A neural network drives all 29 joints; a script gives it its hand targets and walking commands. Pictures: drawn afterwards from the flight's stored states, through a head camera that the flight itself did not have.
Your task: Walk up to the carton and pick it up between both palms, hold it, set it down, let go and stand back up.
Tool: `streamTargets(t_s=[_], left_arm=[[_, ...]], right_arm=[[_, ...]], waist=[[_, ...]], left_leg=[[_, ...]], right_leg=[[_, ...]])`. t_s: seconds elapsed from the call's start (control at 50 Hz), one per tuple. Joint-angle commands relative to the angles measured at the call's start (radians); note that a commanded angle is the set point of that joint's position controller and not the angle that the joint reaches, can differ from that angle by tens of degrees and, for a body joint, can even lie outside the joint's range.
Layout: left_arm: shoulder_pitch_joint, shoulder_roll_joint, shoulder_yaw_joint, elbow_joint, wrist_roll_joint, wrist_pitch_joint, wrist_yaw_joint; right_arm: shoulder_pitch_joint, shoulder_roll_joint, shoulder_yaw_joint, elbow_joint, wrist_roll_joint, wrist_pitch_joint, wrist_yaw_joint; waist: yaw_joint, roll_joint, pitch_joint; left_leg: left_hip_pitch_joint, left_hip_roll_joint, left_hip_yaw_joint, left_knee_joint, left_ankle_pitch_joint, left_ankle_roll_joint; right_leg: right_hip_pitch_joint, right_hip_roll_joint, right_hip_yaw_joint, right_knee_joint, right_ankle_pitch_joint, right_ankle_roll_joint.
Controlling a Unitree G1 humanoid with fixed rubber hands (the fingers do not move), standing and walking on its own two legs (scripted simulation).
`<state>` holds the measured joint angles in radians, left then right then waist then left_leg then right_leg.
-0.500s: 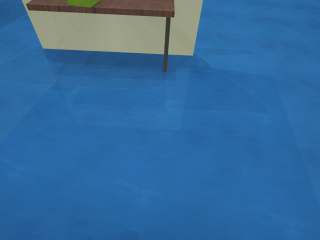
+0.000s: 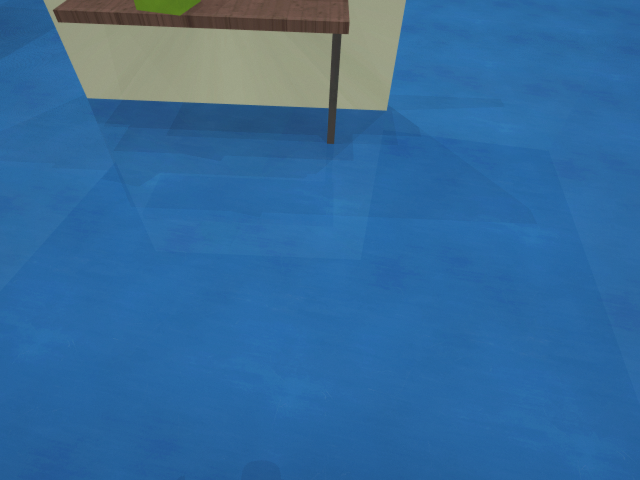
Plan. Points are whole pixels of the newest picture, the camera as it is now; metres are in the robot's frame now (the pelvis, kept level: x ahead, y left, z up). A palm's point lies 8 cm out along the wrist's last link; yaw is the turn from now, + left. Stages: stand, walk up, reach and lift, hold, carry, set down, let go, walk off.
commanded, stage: stand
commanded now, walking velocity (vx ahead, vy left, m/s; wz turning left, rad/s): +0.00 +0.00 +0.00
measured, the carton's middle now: out of the picture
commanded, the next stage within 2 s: walk up in 0.66 s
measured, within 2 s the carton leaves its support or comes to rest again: neither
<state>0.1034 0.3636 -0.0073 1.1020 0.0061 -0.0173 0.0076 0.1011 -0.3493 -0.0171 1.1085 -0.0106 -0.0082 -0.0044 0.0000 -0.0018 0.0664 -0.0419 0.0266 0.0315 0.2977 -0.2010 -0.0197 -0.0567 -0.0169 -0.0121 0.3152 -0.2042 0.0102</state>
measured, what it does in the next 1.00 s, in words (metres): stands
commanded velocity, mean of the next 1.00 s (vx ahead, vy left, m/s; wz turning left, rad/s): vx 0.00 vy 0.00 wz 0.00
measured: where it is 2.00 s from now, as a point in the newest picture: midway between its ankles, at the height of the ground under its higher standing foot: (232, 416)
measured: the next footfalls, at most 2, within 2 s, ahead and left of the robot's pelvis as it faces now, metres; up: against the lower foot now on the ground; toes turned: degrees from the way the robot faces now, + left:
left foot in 1.18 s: +0.16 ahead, +0.24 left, +0.00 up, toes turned +9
right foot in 1.64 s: +0.40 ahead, +0.06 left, +0.00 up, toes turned -8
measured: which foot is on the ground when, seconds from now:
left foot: down 0.00-0.92, up 0.94-1.00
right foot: down 0.00-1.00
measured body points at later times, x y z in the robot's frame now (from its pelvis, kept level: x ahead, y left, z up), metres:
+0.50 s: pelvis +0.00 +0.00 +0.00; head +0.00 +0.00 +0.45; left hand +0.08 +0.30 -0.13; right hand +0.08 -0.30 -0.13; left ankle -0.02 +0.13 -0.75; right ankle -0.02 -0.12 -0.75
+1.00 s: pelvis +0.00 +0.01 -0.01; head +0.00 +0.01 +0.44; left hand +0.07 +0.34 -0.12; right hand +0.10 -0.31 -0.13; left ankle -0.03 +0.13 -0.72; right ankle -0.02 -0.12 -0.75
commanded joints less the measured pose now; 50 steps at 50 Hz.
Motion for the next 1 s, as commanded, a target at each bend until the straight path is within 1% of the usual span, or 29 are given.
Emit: streamTargets(t_s=[0.0,0.02,0.06,0.08,0.14,0.18,0.24,0.26,0.3,0.32,0.34,0.46,0.48,0.56,0.58,0.62,0.64,0.72,0.76,0.78,0.8,0.82,0.84,0.86,0.88,0.9,0.92,0.96,0.98], left_arm=[[-0.041,0.21,0.036,-0.049,0.001,-0.011,0.011],[-0.025,0.199,0.031,-0.051,0.0,-0.013,0.011],[-0.029,0.194,0.031,-0.048,-0.002,-0.01,0.011],[-0.032,0.194,0.029,-0.054,0.002,-0.011,0.01],[-0.022,0.208,0.035,-0.048,0.0,-0.013,0.01],[-0.021,0.211,0.037,-0.043,-0.002,-0.012,0.01],[-0.032,0.195,0.032,-0.058,0.002,-0.015,0.009],[-0.024,0.192,0.03,-0.048,0.001,-0.011,0.011],[-0.038,0.206,0.032,-0.048,0.001,-0.011,0.012],[-0.026,0.207,0.036,-0.048,-0.003,-0.011,0.01],[-0.026,0.216,0.039,-0.043,-0.002,-0.013,0.011],[-0.026,0.207,0.034,-0.049,0.001,-0.016,0.012],[-0.035,0.201,0.033,-0.048,-0.001,-0.014,0.011],[-0.027,0.196,0.035,-0.047,0.001,-0.013,0.008],[-0.034,0.209,0.038,-0.047,0.006,-0.012,0.009],[-0.036,0.207,0.033,-0.049,0.002,-0.013,0.009],[-0.031,0.193,0.03,-0.048,0.0,-0.014,0.009],[-0.022,0.211,0.036,-0.044,-0.001,-0.015,0.01],[-0.02,0.197,0.032,-0.048,-0.003,-0.013,0.008],[-0.03,0.199,0.03,-0.047,0.004,-0.015,0.009],[-0.024,0.208,0.034,-0.045,-0.001,-0.016,0.009],[-0.02,0.204,0.036,-0.047,-0.002,-0.016,0.008],[0.122,0.355,0.119,-0.094,0.005,-0.038,-0.006],[0.216,0.408,0.146,-0.055,0.01,-0.045,-0.004],[0.189,0.432,0.157,-0.07,0.014,-0.054,0.003],[0.144,0.425,0.156,-0.101,0.004,-0.065,0.007],[0.1,0.414,0.152,-0.125,0.001,-0.073,0.008],[0.032,0.387,0.15,-0.159,0.009,-0.087,0.003],[0.029,0.399,0.153,-0.173,0.013,-0.091,0.001]], right_arm=[[-0.031,-0.196,-0.033,-0.046,-0.001,-0.015,-0.008],[-0.027,-0.186,-0.027,-0.043,-0.001,-0.013,-0.008],[-0.028,-0.202,-0.034,-0.042,0.001,-0.015,-0.007],[-0.026,-0.207,-0.036,-0.044,0.0,-0.015,-0.006],[-0.02,-0.207,-0.033,-0.043,0.001,-0.014,-0.01],[-0.022,-0.2,-0.035,-0.04,-0.002,-0.011,-0.008],[-0.019,-0.193,-0.031,-0.046,-0.001,-0.017,-0.006],[-0.022,-0.208,-0.034,-0.043,0.0,-0.017,-0.004],[-0.02,-0.191,-0.031,-0.044,0.0,-0.016,-0.005],[-0.028,-0.198,-0.032,-0.047,-0.001,-0.016,-0.005],[-0.026,-0.186,-0.032,-0.049,0.001,-0.015,-0.005],[-0.014,-0.196,-0.031,-0.045,0.0,-0.012,-0.005],[-0.023,-0.196,-0.028,-0.044,-0.003,-0.013,-0.005],[-0.034,-0.201,-0.034,-0.047,-0.005,-0.016,-0.006],[-0.028,-0.203,-0.036,-0.048,-0.001,-0.014,-0.006],[-0.024,-0.204,-0.035,-0.046,-0.004,-0.014,-0.005],[-0.021,-0.211,-0.04,-0.044,-0.002,-0.015,-0.006],[-0.024,-0.188,-0.028,-0.042,-0.001,-0.014,-0.004],[-0.017,-0.192,-0.032,-0.044,-0.001,-0.016,-0.004],[-0.034,-0.198,-0.034,-0.052,0.001,-0.016,-0.004],[-0.017,-0.197,-0.035,-0.047,0.002,-0.017,-0.003],[-0.016,-0.197,-0.032,-0.042,-0.003,-0.017,-0.005],[-0.023,-0.304,-0.115,-0.175,-0.036,-0.019,0.041],[-0.102,-0.264,-0.104,-0.204,-0.042,-0.008,0.061],[-0.139,-0.272,-0.113,-0.219,-0.058,0.009,0.072],[-0.127,-0.268,-0.114,-0.227,-0.056,0.012,0.083],[-0.126,-0.267,-0.119,-0.246,-0.054,0.013,0.095],[-0.114,-0.28,-0.135,-0.269,-0.045,0.012,0.116],[-0.114,-0.291,-0.138,-0.281,-0.035,0.01,0.125]], waist=[[-0.005,-0.014,-0.087],[0.002,0.011,-0.06],[0.003,-0.014,-0.071],[0.005,0.007,-0.069],[0.002,-0.016,-0.057],[0.003,0.016,-0.059],[0.001,-0.009,-0.066],[-0.005,0.012,-0.086],[-0.012,0.01,-0.067],[0.001,0.02,-0.07],[-0.006,-0.009,-0.071],[-0.002,0.011,-0.064],[-0.001,-0.007,-0.065],[0.003,0.021,-0.066],[-0.005,-0.006,-0.06],[-0.006,-0.015,-0.081],[-0.002,0.006,-0.053],[0.0,0.003,-0.059],[0.004,0.026,-0.053],[-0.005,-0.008,-0.052],[-0.006,-0.012,-0.08],[0.0,0.019,-0.073],[0.069,0.016,-0.183],[0.111,-0.076,-0.08],[0.105,-0.071,0.018],[0.073,-0.001,0.027],[0.052,0.001,0.038],[0.019,-0.098,0.053],[0.021,-0.15,0.057]], left_leg=[[0.001,0.115,-0.068,-0.041,0.254,0.031],[0.001,0.119,-0.069,-0.044,0.244,0.034],[-0.005,0.12,-0.076,-0.049,0.242,0.034],[0.003,0.118,-0.066,-0.039,0.253,0.031],[0.005,0.12,-0.074,-0.043,0.24,0.036],[0.0,0.116,-0.072,-0.049,0.239,0.036],[0.002,0.115,-0.068,-0.045,0.243,0.031],[0.013,0.116,-0.068,-0.039,0.251,0.034],[0.005,0.118,-0.073,-0.05,0.241,0.036],[0.007,0.118,-0.068,-0.042,0.242,0.037],[0.008,0.12,-0.077,-0.054,0.248,0.035],[0.002,0.117,-0.072,-0.048,0.228,0.034],[-0.003,0.119,-0.074,-0.047,0.23,0.036],[-0.007,0.113,-0.063,-0.043,0.22,0.032],[-0.001,0.114,-0.071,-0.052,0.202,0.031],[0.012,0.12,-0.069,-0.047,0.215,0.034],[-0.006,0.117,-0.066,-0.046,0.207,0.035],[-0.002,0.123,-0.072,-0.046,0.213,0.033],[-0.014,0.118,-0.066,-0.046,0.215,0.034],[0.0,0.121,-0.071,-0.044,0.223,0.033],[0.015,0.122,-0.074,-0.044,0.218,0.033],[-0.008,0.117,-0.065,-0.039,0.228,0.034],[-0.166,0.049,-0.014,0.202,-0.27,0.072],[-0.458,-0.02,0.06,0.387,-0.357,0.045],[-0.617,0.023,-0.047,0.591,-0.317,0.026],[-0.645,0.034,-0.117,0.639,-0.262,0.028],[-0.635,0.064,-0.143,0.651,-0.215,0.027],[-0.591,0.109,-0.19,0.645,-0.173,0.015],[-0.597,0.126,-0.175,0.608,-0.182,0.007]], right_leg=[[0.001,-0.121,0.071,-0.039,0.312,-0.028],[-0.013,-0.126,0.079,-0.038,0.31,-0.029],[-0.005,-0.125,0.07,-0.043,0.292,-0.031],[-0.012,-0.126,0.078,-0.039,0.307,-0.031],[-0.033,-0.121,0.078,-0.042,0.284,-0.028],[-0.016,-0.126,0.081,-0.044,0.285,-0.035],[-0.019,-0.121,0.074,-0.043,0.298,-0.025],[-0.006,-0.123,0.075,-0.045,0.31,-0.025],[-0.018,-0.121,0.077,-0.043,0.296,-0.027],[-0.017,-0.124,0.075,-0.045,0.286,-0.029],[-0.018,-0.118,0.069,-0.04,0.288,-0.029],[-0.019,-0.124,0.076,-0.045,0.287,-0.029],[-0.017,-0.126,0.079,-0.048,0.286,-0.029],[-0.012,-0.127,0.084,-0.053,0.289,-0.032],[-0.027,-0.122,0.076,-0.049,0.268,-0.032],[-0.022,-0.119,0.075,-0.051,0.255,-0.026],[-0.028,-0.123,0.077,-0.057,0.261,-0.029],[-0.033,-0.125,0.082,-0.052,0.265,-0.035],[-0.019,-0.127,0.084,-0.05,0.273,-0.032],[-0.033,-0.124,0.076,-0.047,0.278,-0.031],[-0.026,-0.121,0.079,-0.051,0.274,-0.033],[-0.004,-0.129,0.086,-0.056,0.3,-0.035],[0.139,-0.15,0.161,0.009,-0.227,-0.118],[0.216,-0.28,0.35,-0.155,-0.558,-0.198],[0.18,-0.386,0.472,-0.236,-0.629,-0.248],[0.137,-0.404,0.483,-0.237,-0.602,-0.258],[0.074,-0.405,0.447,-0.23,-0.555,-0.262],[-0.014,-0.382,0.375,-0.235,-0.505,-0.257],[0.006,-0.37,0.331,-0.241,-0.494,-0.253]])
